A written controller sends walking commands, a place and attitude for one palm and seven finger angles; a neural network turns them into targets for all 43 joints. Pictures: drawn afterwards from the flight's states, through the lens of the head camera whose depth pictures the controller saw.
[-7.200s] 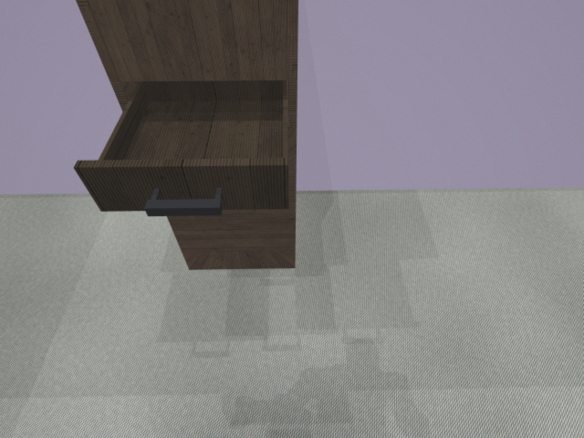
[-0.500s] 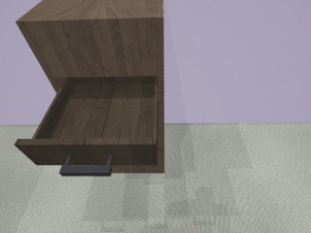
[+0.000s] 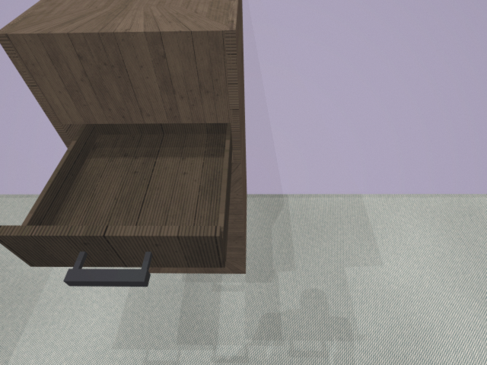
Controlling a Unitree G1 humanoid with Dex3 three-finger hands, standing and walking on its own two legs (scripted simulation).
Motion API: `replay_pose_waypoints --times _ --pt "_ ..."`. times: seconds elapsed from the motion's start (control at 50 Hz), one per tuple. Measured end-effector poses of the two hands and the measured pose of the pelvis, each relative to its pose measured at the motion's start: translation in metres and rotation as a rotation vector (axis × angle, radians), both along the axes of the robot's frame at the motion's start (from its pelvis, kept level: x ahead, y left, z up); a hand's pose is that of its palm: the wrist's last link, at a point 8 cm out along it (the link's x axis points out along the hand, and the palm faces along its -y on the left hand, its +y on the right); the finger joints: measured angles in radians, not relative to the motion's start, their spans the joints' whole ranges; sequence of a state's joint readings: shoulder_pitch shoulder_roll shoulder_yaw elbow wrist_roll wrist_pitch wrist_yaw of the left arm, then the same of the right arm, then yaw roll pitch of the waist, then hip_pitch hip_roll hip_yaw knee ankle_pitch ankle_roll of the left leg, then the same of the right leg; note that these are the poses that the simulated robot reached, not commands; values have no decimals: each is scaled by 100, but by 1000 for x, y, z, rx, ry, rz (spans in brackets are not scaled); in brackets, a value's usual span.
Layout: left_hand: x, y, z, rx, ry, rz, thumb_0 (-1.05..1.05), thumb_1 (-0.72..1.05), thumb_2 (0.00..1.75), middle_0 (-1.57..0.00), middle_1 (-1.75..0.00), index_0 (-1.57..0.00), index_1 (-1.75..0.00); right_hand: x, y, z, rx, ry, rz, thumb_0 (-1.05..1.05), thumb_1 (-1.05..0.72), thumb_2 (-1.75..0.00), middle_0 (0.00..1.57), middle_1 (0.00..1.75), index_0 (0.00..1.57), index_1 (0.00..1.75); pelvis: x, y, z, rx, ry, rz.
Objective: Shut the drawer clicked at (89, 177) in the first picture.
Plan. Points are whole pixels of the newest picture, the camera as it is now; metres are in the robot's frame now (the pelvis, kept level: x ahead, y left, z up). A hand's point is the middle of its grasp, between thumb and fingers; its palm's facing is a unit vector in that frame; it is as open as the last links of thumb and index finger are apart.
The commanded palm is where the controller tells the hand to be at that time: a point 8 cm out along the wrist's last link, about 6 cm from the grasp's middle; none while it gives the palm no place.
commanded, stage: come to a stop and stand still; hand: left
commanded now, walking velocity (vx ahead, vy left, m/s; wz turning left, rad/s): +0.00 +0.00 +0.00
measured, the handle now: (111, 267) +0.28 +0.25 -0.01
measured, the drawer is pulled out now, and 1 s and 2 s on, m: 0.30 0.30 0.30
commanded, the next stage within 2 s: look again from close up in 0.56 s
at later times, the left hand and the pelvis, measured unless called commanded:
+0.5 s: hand out of the picture -0.02 +0.13 -0.17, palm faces +0.05 -0.98 -0.18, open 7.4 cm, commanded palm none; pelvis +0.00 -0.03 +0.00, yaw +1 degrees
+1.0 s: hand out of the picture -0.02 +0.13 -0.17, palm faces +0.05 -0.98 -0.18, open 7.4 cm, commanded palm none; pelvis +0.00 -0.03 +0.00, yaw +0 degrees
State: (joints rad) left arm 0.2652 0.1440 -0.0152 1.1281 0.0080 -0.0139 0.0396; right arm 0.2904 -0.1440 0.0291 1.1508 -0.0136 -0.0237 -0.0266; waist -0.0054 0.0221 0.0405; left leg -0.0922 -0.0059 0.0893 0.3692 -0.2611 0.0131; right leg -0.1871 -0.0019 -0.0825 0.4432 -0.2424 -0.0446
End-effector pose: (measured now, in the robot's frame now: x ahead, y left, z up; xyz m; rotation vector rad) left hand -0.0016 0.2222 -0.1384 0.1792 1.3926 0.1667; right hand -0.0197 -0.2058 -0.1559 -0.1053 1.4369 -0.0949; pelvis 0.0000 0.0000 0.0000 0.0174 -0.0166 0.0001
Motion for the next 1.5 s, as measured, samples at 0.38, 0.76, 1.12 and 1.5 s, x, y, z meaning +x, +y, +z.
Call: replay_pose_waypoints --times 0.38,0.76,1.12,1.5 --pt "-20 -38 -4 -39 33 35 1 92 90 -20 -30 -20 -30 7 -24 2 -8 -4 9 0 -90 -90 20 30 20 30 2 -25 0 -3 -2 9" --pt "-23 -48 -5 -46 38 46 1 91 90 -20 -30 -20 -30 -15 -23 3 3 49 -14 0 -91 -90 20 30 20 30 3 -33 0 -7 3 10" --pt "-21 -46 -6 -50 42 48 1 91 90 -20 -30 -20 -30 -13 -17 4 6 49 -20 0 -90 -90 20 30 20 30 6 -29 0 -6 8 7" --pt "-19 -23 -6 -10 9 78 1 91 90 -20 -30 -20 -30 1 -19 -1 -15 21 -5 0 -90 -90 20 30 20 30 -3 -16 -5 -5 17 16"
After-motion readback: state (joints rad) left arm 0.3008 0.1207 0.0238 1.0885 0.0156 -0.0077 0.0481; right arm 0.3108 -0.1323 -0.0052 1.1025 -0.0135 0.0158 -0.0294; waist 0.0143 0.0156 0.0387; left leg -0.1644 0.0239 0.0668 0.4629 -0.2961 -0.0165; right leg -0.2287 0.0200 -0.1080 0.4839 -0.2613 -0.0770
